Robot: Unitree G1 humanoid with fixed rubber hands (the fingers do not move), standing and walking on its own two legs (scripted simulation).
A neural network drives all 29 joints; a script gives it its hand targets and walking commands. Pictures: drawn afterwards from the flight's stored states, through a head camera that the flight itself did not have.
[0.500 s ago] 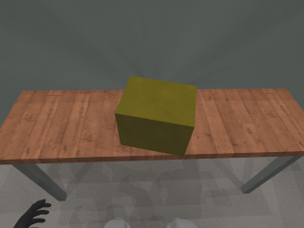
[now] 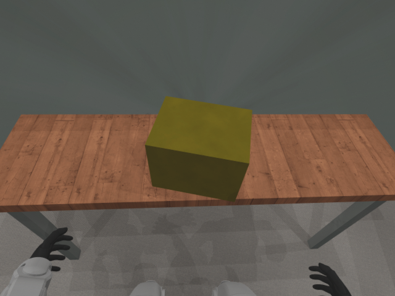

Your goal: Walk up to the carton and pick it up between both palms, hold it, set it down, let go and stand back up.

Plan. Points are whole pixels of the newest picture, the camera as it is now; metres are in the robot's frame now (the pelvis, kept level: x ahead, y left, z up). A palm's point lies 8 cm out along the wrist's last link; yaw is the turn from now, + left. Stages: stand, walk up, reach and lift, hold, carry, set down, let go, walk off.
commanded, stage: reach and lift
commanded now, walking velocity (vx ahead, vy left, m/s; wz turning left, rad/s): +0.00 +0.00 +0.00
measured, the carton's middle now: (200, 149) +0.47 -0.02 -0.02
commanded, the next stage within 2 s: none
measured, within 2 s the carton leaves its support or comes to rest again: neither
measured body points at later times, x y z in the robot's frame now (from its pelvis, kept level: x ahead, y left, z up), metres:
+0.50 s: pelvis -0.01 +0.01 +0.03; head -0.02 +0.03 +0.47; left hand +0.19 +0.30 -0.03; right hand +0.16 -0.24 -0.04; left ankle +0.05 +0.13 -0.69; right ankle +0.04 -0.11 -0.69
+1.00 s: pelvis -0.01 +0.02 +0.03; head -0.04 +0.04 +0.48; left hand +0.22 +0.29 +0.01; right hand +0.19 -0.19 +0.01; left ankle +0.05 +0.13 -0.69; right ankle +0.04 -0.11 -0.69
